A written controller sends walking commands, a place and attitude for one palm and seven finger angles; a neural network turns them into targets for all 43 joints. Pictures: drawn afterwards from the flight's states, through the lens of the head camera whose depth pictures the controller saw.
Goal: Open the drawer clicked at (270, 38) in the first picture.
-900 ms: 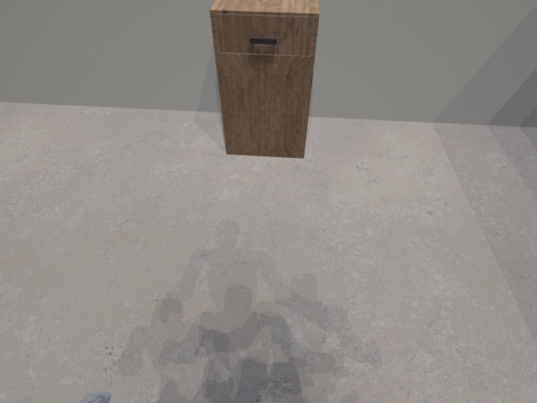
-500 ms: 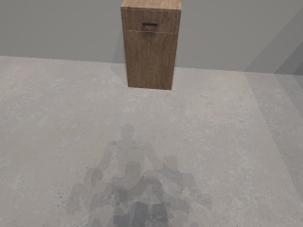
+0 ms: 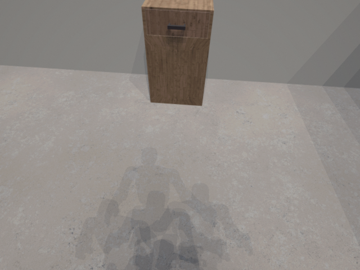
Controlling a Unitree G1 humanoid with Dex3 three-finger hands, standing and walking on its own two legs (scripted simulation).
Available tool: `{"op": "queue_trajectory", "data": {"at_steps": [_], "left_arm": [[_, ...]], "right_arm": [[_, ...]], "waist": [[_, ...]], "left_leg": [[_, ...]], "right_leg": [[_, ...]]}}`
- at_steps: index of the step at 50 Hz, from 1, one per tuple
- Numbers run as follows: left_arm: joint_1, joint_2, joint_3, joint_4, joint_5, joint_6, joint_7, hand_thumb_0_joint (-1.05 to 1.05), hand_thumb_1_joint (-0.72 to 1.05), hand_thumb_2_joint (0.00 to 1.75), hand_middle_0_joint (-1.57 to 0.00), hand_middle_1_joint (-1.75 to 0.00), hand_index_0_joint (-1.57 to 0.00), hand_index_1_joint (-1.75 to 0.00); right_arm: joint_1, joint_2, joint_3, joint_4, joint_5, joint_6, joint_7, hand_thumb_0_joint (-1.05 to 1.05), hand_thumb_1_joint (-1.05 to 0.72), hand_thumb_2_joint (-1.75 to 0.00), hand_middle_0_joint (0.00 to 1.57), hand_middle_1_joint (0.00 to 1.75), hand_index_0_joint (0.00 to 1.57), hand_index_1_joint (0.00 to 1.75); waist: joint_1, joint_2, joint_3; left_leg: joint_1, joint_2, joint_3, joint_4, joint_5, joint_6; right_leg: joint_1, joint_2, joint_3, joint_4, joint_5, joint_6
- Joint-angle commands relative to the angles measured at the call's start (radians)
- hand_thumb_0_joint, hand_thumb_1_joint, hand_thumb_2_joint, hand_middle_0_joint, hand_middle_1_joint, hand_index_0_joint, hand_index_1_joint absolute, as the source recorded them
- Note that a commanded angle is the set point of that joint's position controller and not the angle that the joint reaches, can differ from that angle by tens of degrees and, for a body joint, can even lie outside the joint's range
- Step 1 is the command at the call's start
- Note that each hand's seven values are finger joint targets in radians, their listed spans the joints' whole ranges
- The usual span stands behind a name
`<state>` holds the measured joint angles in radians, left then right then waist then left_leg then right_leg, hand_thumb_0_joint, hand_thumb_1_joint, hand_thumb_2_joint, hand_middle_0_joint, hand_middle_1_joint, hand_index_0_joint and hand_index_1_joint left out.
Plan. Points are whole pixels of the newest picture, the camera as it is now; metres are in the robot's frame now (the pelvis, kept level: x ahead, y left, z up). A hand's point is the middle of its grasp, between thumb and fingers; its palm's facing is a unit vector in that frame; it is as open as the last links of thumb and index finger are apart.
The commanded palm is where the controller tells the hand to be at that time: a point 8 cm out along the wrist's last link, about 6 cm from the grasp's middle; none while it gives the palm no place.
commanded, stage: look at it before walking up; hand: left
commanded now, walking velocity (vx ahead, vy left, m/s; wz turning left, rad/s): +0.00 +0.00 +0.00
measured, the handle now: (176, 26) +1.55 +0.11 -0.09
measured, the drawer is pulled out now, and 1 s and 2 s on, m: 0.00 0.00 0.00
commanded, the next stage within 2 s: walk to a spot facing it in 0.54 s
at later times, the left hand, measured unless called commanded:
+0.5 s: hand out of the picture +0.07 +0.25 -0.16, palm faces -0.03 -0.94 -0.34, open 7.4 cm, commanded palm none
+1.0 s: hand out of the picture +0.04 +0.19 -0.20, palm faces -0.05 -0.98 -0.17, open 7.4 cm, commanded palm none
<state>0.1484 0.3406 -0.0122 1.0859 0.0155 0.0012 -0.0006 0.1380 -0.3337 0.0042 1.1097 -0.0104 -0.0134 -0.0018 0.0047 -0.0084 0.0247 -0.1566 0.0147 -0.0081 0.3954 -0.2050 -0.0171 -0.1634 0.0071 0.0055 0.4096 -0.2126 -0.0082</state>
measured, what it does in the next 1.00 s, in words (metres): shifts its weight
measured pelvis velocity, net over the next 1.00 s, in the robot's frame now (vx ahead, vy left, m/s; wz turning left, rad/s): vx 0.07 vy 0.01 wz -0.08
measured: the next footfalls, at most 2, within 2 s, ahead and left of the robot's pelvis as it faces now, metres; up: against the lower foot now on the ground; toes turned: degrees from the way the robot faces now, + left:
right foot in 1.16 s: +0.20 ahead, -0.13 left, +0.00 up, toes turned -13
left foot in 1.60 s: +0.46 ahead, +0.08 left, +0.00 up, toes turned +4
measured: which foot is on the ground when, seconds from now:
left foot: down 0.00-1.00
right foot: down 0.00-0.98, up 1.00-1.00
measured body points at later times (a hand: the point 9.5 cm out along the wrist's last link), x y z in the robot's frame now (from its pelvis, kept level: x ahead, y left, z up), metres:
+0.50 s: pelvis +0.01 +0.00 +0.00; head +0.01 +0.00 +0.45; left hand +0.07 +0.30 -0.13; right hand +0.08 -0.29 -0.13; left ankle +0.01 +0.13 -0.74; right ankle +0.01 -0.11 -0.74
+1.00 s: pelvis +0.07 +0.01 -0.02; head +0.07 +0.02 +0.43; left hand +0.05 +0.24 -0.18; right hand +0.04 -0.24 -0.17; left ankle +0.01 +0.13 -0.74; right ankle +0.01 -0.11 -0.73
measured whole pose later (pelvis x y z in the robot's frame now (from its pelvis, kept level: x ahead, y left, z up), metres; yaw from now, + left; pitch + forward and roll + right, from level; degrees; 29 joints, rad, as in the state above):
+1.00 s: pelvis +0.07 +0.01 -0.02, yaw -5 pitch -1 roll +0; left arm 0.38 0.20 0.01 1.11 0.03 0.01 -0.01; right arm 0.33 -0.19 0.00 1.12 -0.02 -0.05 -0.01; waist 0.01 -0.03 -0.01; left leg -0.15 0.03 0.07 0.60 -0.44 -0.01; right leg -0.25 0.02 0.04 0.74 -0.43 -0.03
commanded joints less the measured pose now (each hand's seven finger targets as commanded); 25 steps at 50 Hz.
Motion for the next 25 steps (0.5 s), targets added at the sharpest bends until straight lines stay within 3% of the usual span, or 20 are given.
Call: {"op": "queue_trajectory", "data": {"at_steps": [1, 12, 16, 25], "left_arm": [[-0.046, 0.205, 0.042, -0.062, -0.004, -0.024, 0.010, 0.00, 0.90, 0.90, -0.20, -0.30, -0.20, -0.30], [-0.049, 0.203, 0.042, -0.063, -0.003, -0.023, 0.010, 0.00, 0.90, 0.90, -0.20, -0.30, -0.20, -0.30], [-0.043, 0.201, 0.043, -0.062, -0.003, -0.025, 0.011, 0.00, 0.90, 0.90, -0.20, -0.30, -0.20, -0.30], [-0.039, 0.205, 0.042, -0.056, -0.003, -0.026, 0.011, 0.00, 0.90, 0.90, -0.20, -0.30, -0.20, -0.30]], "right_arm": [[-0.055, -0.206, -0.041, -0.068, 0.000, -0.020, -0.010, 0.00, -0.90, -0.90, 0.20, 0.30, 0.20, 0.30], [-0.059, -0.206, -0.040, -0.065, 0.000, -0.021, -0.009, 0.00, -0.90, -0.90, 0.20, 0.30, 0.20, 0.30], [-0.057, -0.207, -0.041, -0.066, 0.002, -0.023, -0.010, 0.00, -0.90, -0.90, 0.20, 0.30, 0.20, 0.30], [-0.067, -0.206, -0.040, -0.062, 0.003, -0.019, -0.011, 0.00, -0.90, -0.90, 0.20, 0.30, 0.20, 0.30]], "waist": [[-0.002, 0.010, -0.041], [-0.002, 0.009, -0.035], [-0.003, 0.010, -0.064], [-0.001, 0.002, -0.043]], "left_leg": [[0.006, 0.103, -0.090, -0.070, 0.085, 0.045], [0.007, 0.105, -0.095, -0.086, 0.078, 0.045], [0.031, 0.107, -0.092, -0.077, 0.121, 0.046], [0.035, 0.106, -0.086, -0.078, 0.125, 0.043]], "right_leg": [[-0.017, -0.123, 0.109, -0.087, 0.044, -0.026], [-0.017, -0.119, 0.108, -0.090, 0.039, -0.023], [-0.003, -0.122, 0.106, -0.084, 0.085, -0.023], [-0.005, -0.124, 0.109, -0.094, 0.106, -0.024]]}}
